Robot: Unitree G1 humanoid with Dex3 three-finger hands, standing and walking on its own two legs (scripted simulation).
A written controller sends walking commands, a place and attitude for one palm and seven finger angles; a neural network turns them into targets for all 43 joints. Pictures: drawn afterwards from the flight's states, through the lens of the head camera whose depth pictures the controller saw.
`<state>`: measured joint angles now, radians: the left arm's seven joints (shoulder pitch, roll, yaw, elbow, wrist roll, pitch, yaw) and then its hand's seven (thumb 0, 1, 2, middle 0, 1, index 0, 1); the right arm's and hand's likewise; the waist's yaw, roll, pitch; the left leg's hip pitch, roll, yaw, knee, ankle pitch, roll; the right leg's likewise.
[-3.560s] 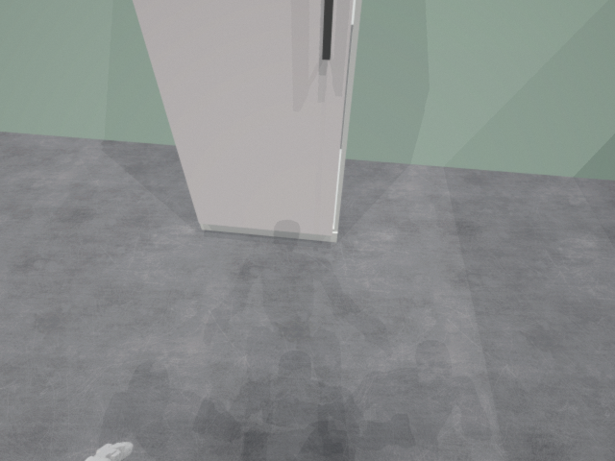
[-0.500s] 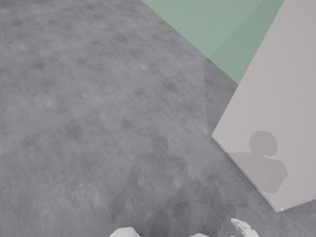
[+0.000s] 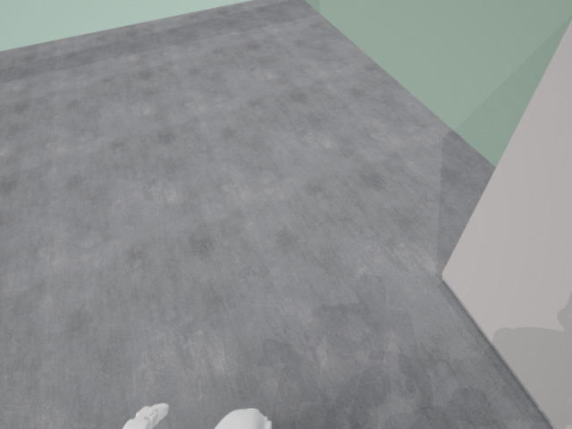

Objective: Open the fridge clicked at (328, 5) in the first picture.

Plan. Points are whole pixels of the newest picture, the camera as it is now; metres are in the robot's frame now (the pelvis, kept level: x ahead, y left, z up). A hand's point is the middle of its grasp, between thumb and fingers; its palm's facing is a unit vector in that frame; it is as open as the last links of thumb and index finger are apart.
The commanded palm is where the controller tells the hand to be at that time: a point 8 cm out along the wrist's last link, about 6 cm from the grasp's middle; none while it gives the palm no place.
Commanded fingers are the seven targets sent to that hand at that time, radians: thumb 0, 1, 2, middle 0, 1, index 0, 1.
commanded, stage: walk to a spot facing it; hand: right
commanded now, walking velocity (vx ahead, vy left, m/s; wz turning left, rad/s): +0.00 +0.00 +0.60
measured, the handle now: out of the picture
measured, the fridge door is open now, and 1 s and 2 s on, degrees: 0 0 0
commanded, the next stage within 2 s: turn to face it in 1.36 s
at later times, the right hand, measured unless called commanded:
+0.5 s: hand out of the picture +0.15 -0.10 -0.14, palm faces -0.28 +0.92 -0.29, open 7.4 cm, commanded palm none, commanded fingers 0.00 -0.90 -0.90 0.20 0.30 0.20 0.30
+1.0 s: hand (394, 428) +0.16 -0.15 -0.19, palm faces -0.44 +0.88 -0.17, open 7.4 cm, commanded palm none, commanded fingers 0.00 -0.90 -0.90 0.20 0.30 0.20 0.30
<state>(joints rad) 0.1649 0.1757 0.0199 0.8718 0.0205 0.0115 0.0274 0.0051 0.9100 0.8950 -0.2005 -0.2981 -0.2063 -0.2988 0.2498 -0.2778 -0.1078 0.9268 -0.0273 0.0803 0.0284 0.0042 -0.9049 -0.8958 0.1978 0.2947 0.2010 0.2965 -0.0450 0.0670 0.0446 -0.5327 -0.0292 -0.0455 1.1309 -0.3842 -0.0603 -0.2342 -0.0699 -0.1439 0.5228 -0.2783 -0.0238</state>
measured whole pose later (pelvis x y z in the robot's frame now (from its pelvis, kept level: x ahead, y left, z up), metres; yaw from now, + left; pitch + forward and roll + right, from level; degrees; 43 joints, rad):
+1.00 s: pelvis +0.10 +0.04 -0.01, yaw +35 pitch -1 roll +1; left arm 0.12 0.19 0.02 0.86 0.02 -0.04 0.00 0.01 0.91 0.90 -0.20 -0.30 -0.21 -0.30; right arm 0.40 -0.22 -0.08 1.03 -0.02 0.03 0.02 0.01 -0.90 -0.90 0.20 0.30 0.20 0.30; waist -0.08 0.05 0.04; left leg -0.30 -0.06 -0.10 0.89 -0.48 0.00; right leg -0.31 -0.05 -0.12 0.59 -0.26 -0.03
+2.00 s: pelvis +0.22 +0.09 -0.02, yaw +41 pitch +0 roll +2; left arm 0.22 0.19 0.06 0.95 0.03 0.02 -0.01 0.01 0.92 0.90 -0.20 -0.30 -0.20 -0.30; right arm 0.17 -0.23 -0.08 0.95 -0.02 0.06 -0.03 0.00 -0.91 -0.90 0.20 0.29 0.20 0.30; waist 0.01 0.04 0.08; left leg -0.41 0.10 0.14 1.01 -0.53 -0.05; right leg -0.39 -0.04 -0.12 0.70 -0.33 -0.07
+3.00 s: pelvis +0.18 +0.11 -0.02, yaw +4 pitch +1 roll -1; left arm 0.09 0.25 0.06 0.89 0.01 0.03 -0.03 0.01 0.91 0.90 -0.20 -0.30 -0.20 -0.30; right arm 0.29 -0.26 -0.05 0.93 -0.01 0.05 -0.01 0.00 -0.90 -0.90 0.20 0.30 0.20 0.30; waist -0.04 0.05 0.10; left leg -0.30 0.19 0.20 0.87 -0.53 -0.07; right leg -0.31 0.00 -0.10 0.64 -0.33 -0.03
